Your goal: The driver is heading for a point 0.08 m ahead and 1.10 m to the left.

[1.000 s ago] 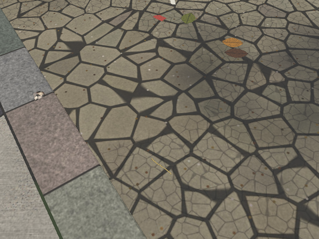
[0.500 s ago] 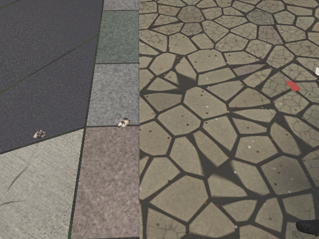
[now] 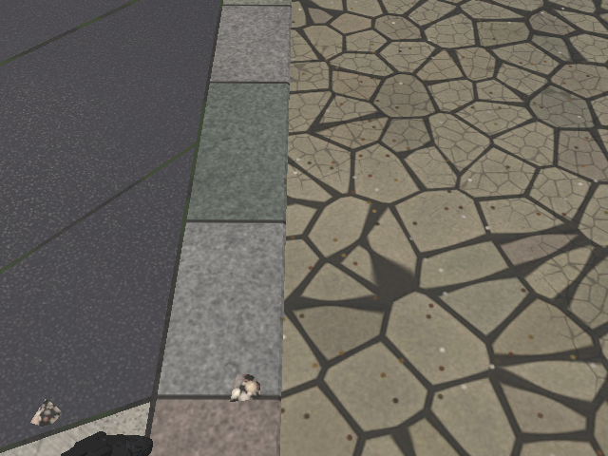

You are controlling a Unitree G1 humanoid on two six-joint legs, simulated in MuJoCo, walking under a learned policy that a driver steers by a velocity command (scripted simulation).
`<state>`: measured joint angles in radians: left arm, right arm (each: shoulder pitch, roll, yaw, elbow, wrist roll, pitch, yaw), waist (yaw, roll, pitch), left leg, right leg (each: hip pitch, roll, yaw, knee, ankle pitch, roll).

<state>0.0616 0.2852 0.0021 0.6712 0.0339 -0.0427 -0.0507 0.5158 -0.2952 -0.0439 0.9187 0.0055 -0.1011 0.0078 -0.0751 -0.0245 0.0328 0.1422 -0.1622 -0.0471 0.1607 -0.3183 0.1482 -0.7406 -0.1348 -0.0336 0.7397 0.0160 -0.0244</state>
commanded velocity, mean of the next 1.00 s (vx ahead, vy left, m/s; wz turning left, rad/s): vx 1.00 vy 0.00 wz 0.84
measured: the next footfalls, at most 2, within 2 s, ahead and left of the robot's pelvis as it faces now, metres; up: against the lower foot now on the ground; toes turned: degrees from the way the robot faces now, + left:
right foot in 0.12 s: +0.35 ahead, -0.13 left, +0.00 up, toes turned +2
left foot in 0.56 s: +0.72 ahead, +0.17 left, +0.00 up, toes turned +28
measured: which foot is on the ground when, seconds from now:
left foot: down 0.00-0.10, up 0.12-0.54, down 0.56-1.00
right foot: up 0.00-0.10, down 0.12-0.56, up 0.58-0.96, down 0.98-1.00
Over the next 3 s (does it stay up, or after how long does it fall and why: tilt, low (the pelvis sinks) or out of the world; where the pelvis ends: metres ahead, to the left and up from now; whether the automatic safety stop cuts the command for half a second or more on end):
stays up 0.75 1.94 0.01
